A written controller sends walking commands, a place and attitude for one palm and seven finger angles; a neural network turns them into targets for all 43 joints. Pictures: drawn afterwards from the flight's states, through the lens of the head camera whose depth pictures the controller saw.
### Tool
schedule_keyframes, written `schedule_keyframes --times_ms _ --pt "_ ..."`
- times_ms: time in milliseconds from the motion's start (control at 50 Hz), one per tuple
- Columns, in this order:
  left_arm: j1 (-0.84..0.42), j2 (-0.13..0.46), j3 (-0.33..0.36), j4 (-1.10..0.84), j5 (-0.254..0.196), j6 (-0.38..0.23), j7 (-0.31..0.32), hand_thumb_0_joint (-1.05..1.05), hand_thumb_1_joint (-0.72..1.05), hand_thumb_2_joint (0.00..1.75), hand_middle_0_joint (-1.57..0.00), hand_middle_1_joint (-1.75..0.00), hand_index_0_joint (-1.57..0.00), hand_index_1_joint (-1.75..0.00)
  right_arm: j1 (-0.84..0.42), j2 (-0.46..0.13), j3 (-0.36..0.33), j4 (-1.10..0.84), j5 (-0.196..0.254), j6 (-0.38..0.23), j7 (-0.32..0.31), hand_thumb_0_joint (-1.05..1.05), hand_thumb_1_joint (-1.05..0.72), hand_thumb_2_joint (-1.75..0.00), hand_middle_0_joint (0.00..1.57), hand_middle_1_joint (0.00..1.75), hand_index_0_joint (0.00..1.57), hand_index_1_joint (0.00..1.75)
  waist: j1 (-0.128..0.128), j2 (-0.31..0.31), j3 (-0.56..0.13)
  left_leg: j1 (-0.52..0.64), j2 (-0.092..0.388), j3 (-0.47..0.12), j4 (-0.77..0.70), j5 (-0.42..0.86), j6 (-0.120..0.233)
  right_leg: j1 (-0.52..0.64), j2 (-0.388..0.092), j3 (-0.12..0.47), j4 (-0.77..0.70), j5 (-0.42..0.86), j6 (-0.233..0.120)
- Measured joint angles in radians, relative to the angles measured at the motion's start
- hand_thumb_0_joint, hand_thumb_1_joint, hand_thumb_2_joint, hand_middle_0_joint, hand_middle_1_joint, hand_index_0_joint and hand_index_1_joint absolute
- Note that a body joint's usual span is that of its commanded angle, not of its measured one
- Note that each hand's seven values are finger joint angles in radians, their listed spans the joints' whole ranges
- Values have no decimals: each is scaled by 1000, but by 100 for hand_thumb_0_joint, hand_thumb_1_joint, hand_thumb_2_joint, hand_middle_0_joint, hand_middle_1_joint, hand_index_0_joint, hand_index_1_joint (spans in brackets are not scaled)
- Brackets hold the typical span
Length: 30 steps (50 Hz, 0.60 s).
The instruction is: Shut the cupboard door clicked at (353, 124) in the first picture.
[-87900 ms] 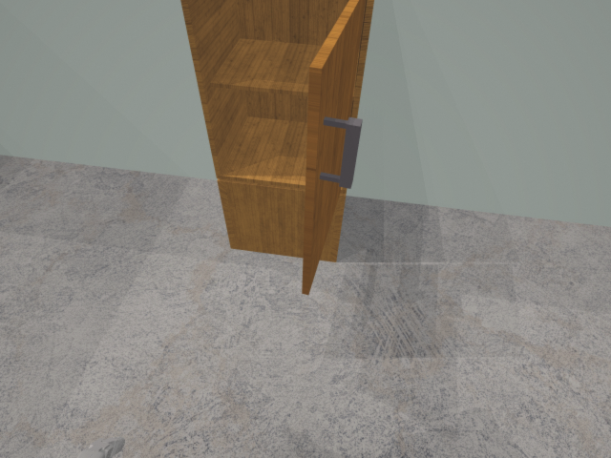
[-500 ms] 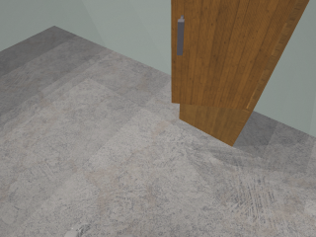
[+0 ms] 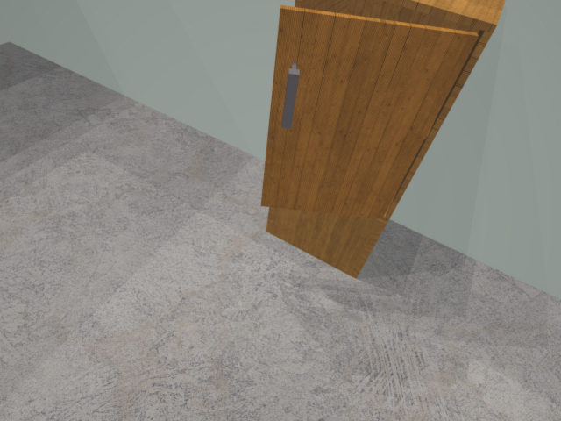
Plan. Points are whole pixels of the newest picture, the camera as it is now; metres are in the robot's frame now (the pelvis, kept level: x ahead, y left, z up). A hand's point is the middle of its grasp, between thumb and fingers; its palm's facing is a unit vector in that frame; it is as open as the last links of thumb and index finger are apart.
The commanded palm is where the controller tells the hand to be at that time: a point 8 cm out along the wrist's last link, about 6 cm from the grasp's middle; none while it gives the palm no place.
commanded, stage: take the last steps up to it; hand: left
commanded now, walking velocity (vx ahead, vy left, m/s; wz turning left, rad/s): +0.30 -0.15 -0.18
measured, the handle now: (290, 95) +0.77 +0.02 +0.06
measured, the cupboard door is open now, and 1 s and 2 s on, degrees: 27 27 27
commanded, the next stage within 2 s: come to a stop and stand still in 0.70 s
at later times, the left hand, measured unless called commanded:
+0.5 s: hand (242, 362) +0.25 +0.06 -0.17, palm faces -0.04 -0.98 -0.20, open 7.2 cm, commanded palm none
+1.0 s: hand (251, 352) +0.28 +0.05 -0.19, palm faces +0.05 -0.99 -0.14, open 7.4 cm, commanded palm none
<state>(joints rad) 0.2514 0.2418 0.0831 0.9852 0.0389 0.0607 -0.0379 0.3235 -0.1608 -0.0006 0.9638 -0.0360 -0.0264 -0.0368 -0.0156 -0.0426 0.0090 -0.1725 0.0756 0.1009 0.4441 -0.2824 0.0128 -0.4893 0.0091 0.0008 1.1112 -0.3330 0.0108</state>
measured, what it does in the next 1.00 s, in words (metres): walks ahead: right foot, then left foot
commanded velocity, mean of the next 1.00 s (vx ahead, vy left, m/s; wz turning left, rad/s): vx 0.13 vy -0.07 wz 0.00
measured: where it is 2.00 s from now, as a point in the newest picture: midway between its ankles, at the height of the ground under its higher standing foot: outside the picture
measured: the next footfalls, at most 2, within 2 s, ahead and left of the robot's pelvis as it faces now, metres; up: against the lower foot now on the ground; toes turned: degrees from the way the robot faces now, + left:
right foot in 0.34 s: +0.18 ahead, -0.20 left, +0.00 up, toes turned -11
left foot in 0.78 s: +0.37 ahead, -0.03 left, +0.00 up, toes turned +6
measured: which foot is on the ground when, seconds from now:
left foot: down 0.00-0.34, up 0.36-0.76, down 0.78-1.00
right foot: up 0.00-0.32, down 0.34-0.80, up 0.82-1.00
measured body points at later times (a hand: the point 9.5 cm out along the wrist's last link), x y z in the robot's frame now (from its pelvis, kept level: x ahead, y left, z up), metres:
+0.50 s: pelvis +0.14 -0.11 -0.01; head +0.17 -0.12 +0.44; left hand +0.25 +0.12 -0.15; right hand +0.08 -0.33 -0.17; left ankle +0.08 +0.04 -0.66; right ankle +0.15 -0.19 -0.75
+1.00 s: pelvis +0.28 -0.11 -0.01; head +0.31 -0.09 +0.44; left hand +0.28 +0.10 -0.18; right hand +0.35 -0.34 -0.15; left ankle +0.33 -0.04 -0.75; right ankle +0.27 -0.26 -0.71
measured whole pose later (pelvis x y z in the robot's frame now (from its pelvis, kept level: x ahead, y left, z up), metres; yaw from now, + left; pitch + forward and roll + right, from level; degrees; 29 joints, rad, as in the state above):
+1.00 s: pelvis +0.28 -0.11 -0.01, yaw -1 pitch -2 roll -1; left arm 0.27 0.13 0.02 1.08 0.01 0.02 0.03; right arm 0.15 -0.16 -0.01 1.03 -0.01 0.00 -0.05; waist 0.03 -0.02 0.09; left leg -0.28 0.01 0.13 0.50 -0.19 0.08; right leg -0.32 -0.05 -0.02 0.80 -0.47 0.02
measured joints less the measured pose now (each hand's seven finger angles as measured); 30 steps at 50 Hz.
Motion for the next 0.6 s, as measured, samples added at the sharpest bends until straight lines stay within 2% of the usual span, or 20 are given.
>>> schedule_keyframes --times_ms 60,120,220,320,340,360,400,420,460,500,600 --pt "-10 8 3 -5 -1 -5 -4 1 91 89 -20 -30 -20 -30 40 3 -2 25 4 -8 -4 0 -90 -90 20 30 20 30 0 2 7 47 10 21 -55 11 -7 -48 -24 10 19 73 11" --pt "-27 9 1 -4 -2 -1 -7 1 91 89 -20 -30 -20 -30 74 4 -8 51 5 -10 -4 0 -90 -90 20 30 20 30 -8 7 17 82 19 44 -83 3 -16 -76 -51 7 -23 117 20" --pt "-77 -3 -13 3 -3 -1 -13 1 91 89 -20 -30 -20 -30 121 2 -19 89 -1 -11 1 0 -90 -90 20 30 20 30 -37 19 43 134 38 77 -96 -32 -46 -57 -84 -39 -233 131 16" --pt "-136 -26 -27 -5 -9 -31 -15 1 91 89 -20 -30 -20 -30 163 -5 -27 128 -1 -1 10 0 -90 -90 20 30 20 30 -69 43 59 163 71 88 -34 -113 -99 48 -63 -87 -474 115 -20" --pt "-141 -26 -30 -11 -10 -47 -14 1 91 89 -20 -30 -20 -30 176 -4 -28 137 3 1 13 0 -90 -90 20 30 20 30 -69 42 56 151 77 82 20 -146 -103 93 -56 -90 -536 125 -34" --pt "-152 -34 -29 -10 -8 -68 -8 1 91 89 -20 -30 -20 -30 173 -5 -29 151 11 8 17 0 -90 -90 20 30 20 30 -62 52 61 113 97 69 124 -178 -84 99 -46 -96 -525 113 -43" --pt "-161 -56 -36 -7 -17 -96 8 1 91 89 -20 -30 -20 -30 139 -10 -31 166 22 30 20 0 -90 -90 20 30 20 30 -58 69 78 -9 87 -20 419 -240 -42 116 -38 -116 -484 69 -50" --pt "-156 -67 -40 -4 -20 -102 15 1 91 89 -20 -30 -20 -30 120 -12 -34 167 24 36 22 0 -90 -90 20 30 20 30 -54 72 79 -69 71 -45 539 -225 -29 140 -36 -123 -498 60 -52" --pt "-129 -84 -47 8 -22 -106 27 1 91 89 -20 -30 -20 -30 79 -15 -40 156 23 37 23 1 -90 -90 20 30 20 30 -43 69 70 -172 51 -54 681 -159 -18 198 -31 -130 -559 70 -51" --pt "-99 -90 -33 16 -33 -116 46 -1 93 89 -20 -30 -20 -30 38 -17 -46 130 18 31 24 1 -90 -90 20 30 20 30 -37 70 54 -253 46 -50 705 -96 -21 255 -19 -145 -631 83 -60" --pt "-31 -71 -41 54 -20 -126 55 -2 95 89 -20 -30 -20 -30 -67 -20 -51 68 9 24 30 0 -91 -90 19 30 20 30 -23 79 19 -353 38 -22 567 -7 -34 360 14 -177 -743 84 -72"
